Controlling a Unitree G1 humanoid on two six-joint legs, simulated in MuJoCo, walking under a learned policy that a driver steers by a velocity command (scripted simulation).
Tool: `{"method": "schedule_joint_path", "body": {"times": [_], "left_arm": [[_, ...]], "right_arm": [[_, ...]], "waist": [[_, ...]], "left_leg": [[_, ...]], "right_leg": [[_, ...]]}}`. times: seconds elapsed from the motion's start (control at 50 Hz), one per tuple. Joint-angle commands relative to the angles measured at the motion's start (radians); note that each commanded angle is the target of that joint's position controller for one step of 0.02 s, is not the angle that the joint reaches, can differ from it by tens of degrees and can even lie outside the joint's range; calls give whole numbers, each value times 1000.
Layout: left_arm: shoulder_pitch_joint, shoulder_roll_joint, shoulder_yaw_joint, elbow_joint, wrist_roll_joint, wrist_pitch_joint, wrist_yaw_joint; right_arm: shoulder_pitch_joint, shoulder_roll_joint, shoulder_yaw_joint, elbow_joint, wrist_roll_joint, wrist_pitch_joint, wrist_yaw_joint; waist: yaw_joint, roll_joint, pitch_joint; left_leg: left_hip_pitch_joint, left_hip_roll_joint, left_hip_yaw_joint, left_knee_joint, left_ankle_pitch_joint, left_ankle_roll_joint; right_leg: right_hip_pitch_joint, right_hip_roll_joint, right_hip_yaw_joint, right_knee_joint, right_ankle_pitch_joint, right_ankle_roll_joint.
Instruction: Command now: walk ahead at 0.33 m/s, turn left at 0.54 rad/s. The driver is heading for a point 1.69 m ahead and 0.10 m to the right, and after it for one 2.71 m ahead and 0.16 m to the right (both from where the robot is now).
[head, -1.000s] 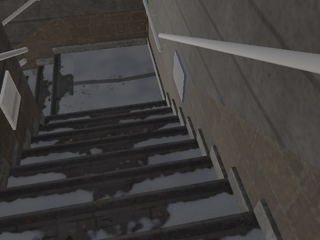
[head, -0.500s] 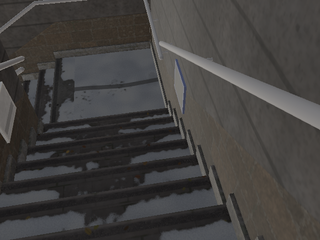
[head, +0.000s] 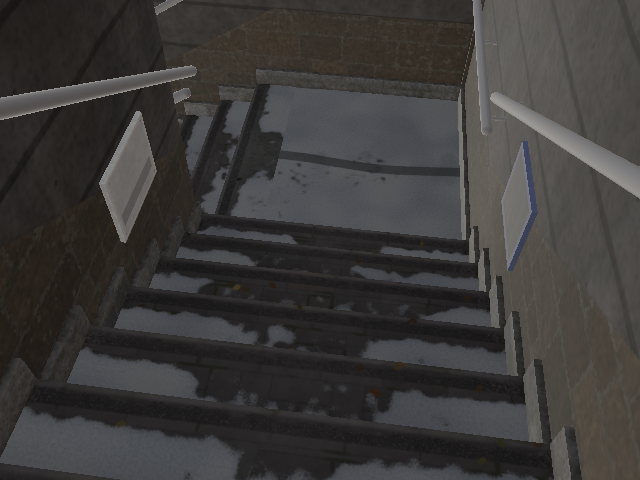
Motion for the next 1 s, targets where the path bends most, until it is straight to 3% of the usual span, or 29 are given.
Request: {"method": "schedule_joint_path", "body": {"times": [0.02, 0.06, 0.08, 0.1, 0.14, 0.16, 0.18, 0.2, 0.24, 0.26, 0.32, 0.4, 0.42, 0.44, 0.46, 0.48, 0.5, 0.52, 0.56, 0.64, 0.76, 0.78, 0.84, 0.86, 0.88, 0.9, 0.94, 0.98, 1.0], "left_arm": [[-329, 198, 54, -279, -50, -66, 44], [-177, 40, 24, -209, 6, -48, 73], [-151, 46, 29, -208, 20, -27, 73], [-120, 49, 37, -188, 21, -21, 52], [-90, 67, 32, -186, 24, -11, 16], [-52, 87, 37, -192, 14, -17, 16], [-207, 97, 32, -234, 28, -14, 15], [-324, 90, 25, -269, 48, -6, 16], [-445, 79, 8, -266, 33, 0, 1], [-447, 93, -6, -234, 31, 0, -17], [-357, 107, 0, -268, 2, 25, 1], [-255, 183, 46, -261, -31, 18, 14], [-121, 278, 96, -217, -46, 19, 26], [-64, 372, 113, -233, -37, 11, 12], [-61, 365, 99, -240, -54, 3, -58], [-47, 357, 100, -232, -12, -9, -71], [-182, 362, 89, -235, -52, -13, -100], [-249, 255, 47, -260, -60, -35, -102], [-234, 191, 17, -203, -9, -47, -65], [-245, 169, -18, -225, -26, -58, -2], [-168, 189, -25, -206, -42, -55, -26], [-178, 278, 36, -199, -141, -14, 58], [-167, 260, 36, -214, -98, 24, 80], [-31, 180, 11, -175, 32, -26, 36], [-4, 251, 41, -156, -9, -36, 21], [-45, 263, 42, -172, -1, -45, 26], [-180, 195, 11, -200, 19, -55, 32], [-264, 163, -8, -211, -16, -66, 30], [-317, 341, 77, -228, -147, 21, 57]], "right_arm": [[325, -149, -38, 12, 4, -1, -7], [94, -30, 22, -79, -24, -28, -26], [99, -62, 14, -92, -4, -41, -33], [120, -62, 27, -111, 30, -50, -43], [49, -164, 11, -177, -23, -60, -44], [70, -170, 9, -194, -29, -71, -47], [255, -72, 32, -119, -26, -77, -73], [450, 11, 57, -38, 20, -73, -89], [655, -5, 47, 59, 19, -48, -86], [544, -2, 54, -8, 8, -29, -88], [228, -129, 41, -144, -44, -7, -45], [286, -153, 59, -85, 21, 11, -31], [302, -177, 61, -72, 5, 14, -1], [512, -53, 63, -52, 23, -7, 46], [546, -118, 58, -89, 36, 0, 57], [449, -160, 35, -143, 39, 14, 29], [451, -111, 54, -187, 46, 14, 10], [382, -80, 71, -217, 56, 15, 10], [472, 30, 113, -166, 106, 34, 25], [341, -26, 121, -228, 75, 57, 49], [226, -31, 133, -301, 89, 18, 49], [54, -103, 55, -321, 82, 95, -62], [34, -58, 66, -352, 82, 151, -111], [126, 8, 133, -379, 30, 89, -27], [171, -15, 123, -344, 50, 73, 7], [147, -47, 118, -370, 56, 68, 13], [154, -27, 125, -380, 52, 71, 25], [203, 27, 151, -386, 56, 79, 65], [241, -56, 82, -329, 66, 101, -36]], "waist": [[-178, 25, -146], [5, -61, 79], [23, 46, 98], [15, -14, 67], [56, 88, -30], [58, 62, -54], [-74, 39, -41], [-154, 58, -25], [-238, 27, -5], [-240, -56, 14], [-81, 23, 41], [-57, 15, 69], [-4, -27, -4], [-58, -272, -276], [-41, -330, -390], [-25, -193, -316], [-100, -179, -265], [-122, -71, -174], [-191, -47, -5], [-109, -32, 8], [-39, -55, 17], [-8, -82, -48], [-21, -89, -39], [39, -115, 64], [7, -125, 75], [9, -72, 42], [-50, -51, -14], [-107, -36, -41], [-136, -127, -215]], "left_leg": [[631, 400, -394, 94, 785, 385], [-127, 314, -265, -47, 702, 301], [-237, 253, -243, -50, 681, 322], [-304, 207, -197, -64, 615, 310], [-435, 113, -173, 68, 614, 273], [-455, 99, -182, 118, 616, 254], [-133, 130, -247, 202, 433, 216], [94, 170, -333, 293, 275, 204], [260, 209, -507, 440, 91, 234], [88, 149, -433, 455, -103, 206], [-619, 65, -362, 370, -413, 196], [-363, 118, -474, 593, -229, 161], [-428, 78, -446, 745, -169, 121], [-564, -82, -160, 1214, -445, -31], [-769, -143, -103, 1690, -932, -106], [-892, -116, -140, 1829, -815, -115], [-914, -77, -160, 1803, -696, -130], [-819, 6, -197, 1658, -618, -158], [-540, 67, -177, 1529, -540, -186], [-543, 63, -157, 1423, -396, -200], [-640, 95, -215, 1271, -526, -219], [-462, 43, -53, 1282, -560, -109], [-454, 0, -58, 1351, -657, -31], [-687, 26, -154, 1431, -637, -103], [-646, -9, -120, 1434, -782, -86], [-617, -25, -107, 1478, -792, -81], [-463, -15, -78, 1500, -738, -79], [-225, -7, -39, 1333, -715, -104], [-38, -22, 82, 1184, -622, 17]], "right_leg": [[-785, -44, 71, 85, 48, -26], [-359, -123, 159, -401, 491, -100], [-304, -76, 96, -432, 551, -110], [-235, -51, 77, -669, 796, -112], [-49, 7, 1, -621, 974, -108], [-4, 30, -9, -618, 973, -89], [-353, -37, 129, -776, 1181, -64], [-599, -72, 162, -905, 1189, -48], [-825, -81, 180, -1002, 1129, -20], [-670, -97, 186, -1238, 1446, -38], [45, -15, 51, -1103, 1481, -57], [148, -15, 29, -1532, 1270, -95], [359, 12, -8, -1458, 1196, -151], [710, -175, 128, -1196, 1803, -364], [825, -301, 332, -1186, 1791, -444], [713, -303, 377, -1207, 1657, -391], [548, -363, 522, -1307, 1240, -419], [332, -349, 470, -1384, 989, -334], [-84, -287, 305, -1511, 885, -226], [-43, -152, 279, -1507, 596, -139], [145, -197, 393, -1518, 460, -178], [110, -237, 316, -1502, 835, -272], [124, -230, 289, -1449, 1042, -373], [204, -277, 402, -1558, 732, -358], [146, -291, 439, -1623, 626, -350], [127, -283, 412, -1618, 615, -342], [29, -221, 271, -1602, 659, -293], [-95, -142, 149, -1606, 696, -201], [13, -125, 8, -1557, 1147, -243]]}}
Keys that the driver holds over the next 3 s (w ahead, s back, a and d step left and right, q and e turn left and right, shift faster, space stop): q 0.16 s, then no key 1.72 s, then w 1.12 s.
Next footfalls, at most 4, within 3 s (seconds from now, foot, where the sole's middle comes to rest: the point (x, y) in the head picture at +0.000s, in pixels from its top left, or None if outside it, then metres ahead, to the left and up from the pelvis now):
0.42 right None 0.32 -0.16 -0.95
1.04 left None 0.10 0.01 -0.78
1.42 right None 0.28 -0.19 -0.95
2.60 left None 0.39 0.02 -0.95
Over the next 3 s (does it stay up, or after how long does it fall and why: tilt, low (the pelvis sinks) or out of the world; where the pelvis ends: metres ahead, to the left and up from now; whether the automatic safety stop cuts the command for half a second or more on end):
stays up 0.56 -0.04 -0.32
